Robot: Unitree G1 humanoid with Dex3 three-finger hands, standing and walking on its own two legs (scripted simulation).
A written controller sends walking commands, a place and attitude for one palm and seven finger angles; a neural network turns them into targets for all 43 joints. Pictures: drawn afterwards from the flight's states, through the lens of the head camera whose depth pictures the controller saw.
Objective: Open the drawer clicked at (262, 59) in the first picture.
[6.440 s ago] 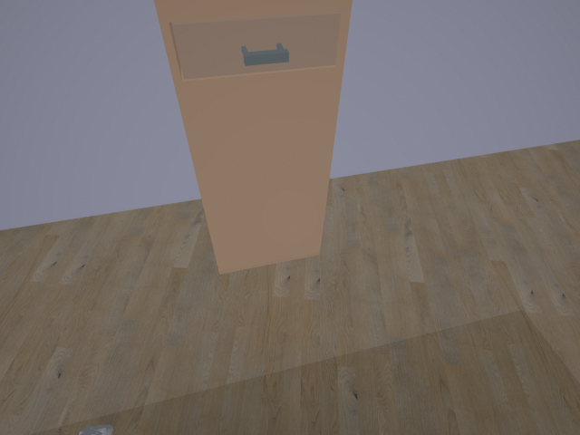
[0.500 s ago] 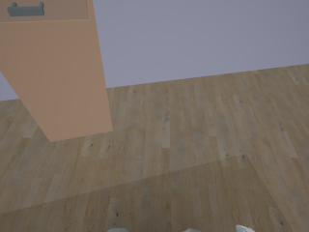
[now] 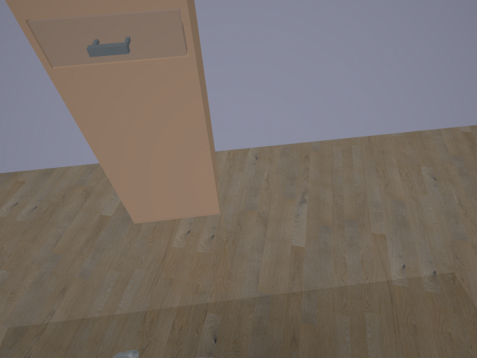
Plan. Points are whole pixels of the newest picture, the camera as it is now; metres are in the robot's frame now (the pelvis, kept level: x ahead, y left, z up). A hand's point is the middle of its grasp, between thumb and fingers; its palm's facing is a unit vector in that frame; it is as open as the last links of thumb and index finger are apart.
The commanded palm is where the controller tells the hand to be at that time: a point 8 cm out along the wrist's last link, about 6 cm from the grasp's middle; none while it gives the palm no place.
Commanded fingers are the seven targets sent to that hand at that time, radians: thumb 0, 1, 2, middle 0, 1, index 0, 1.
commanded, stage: take the last steps up to it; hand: left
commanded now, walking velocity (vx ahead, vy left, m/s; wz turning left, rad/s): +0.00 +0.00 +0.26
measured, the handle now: (110, 45) +0.83 +0.38 +0.14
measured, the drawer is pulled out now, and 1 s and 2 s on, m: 0.00 0.00 0.00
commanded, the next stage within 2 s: come to a stop and stand still in 1.06 s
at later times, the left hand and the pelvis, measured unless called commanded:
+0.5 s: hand out of the picture -0.03 +0.26 -0.17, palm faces +0.17 -0.97 -0.19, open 7.4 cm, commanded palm none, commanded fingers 0.00 0.90 0.90 -0.20 -0.30 -0.20 -0.30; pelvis +0.05 +0.08 +0.01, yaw +6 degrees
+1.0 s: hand (143, 275) +0.32 +0.25 -0.17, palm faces +0.10 -0.98 -0.18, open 7.3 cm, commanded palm none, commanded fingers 0.00 0.90 0.90 -0.20 -0.30 -0.20 -0.30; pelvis +0.23 +0.07 -0.01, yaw +5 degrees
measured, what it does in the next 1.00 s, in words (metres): walks ahead: left foot, then right foot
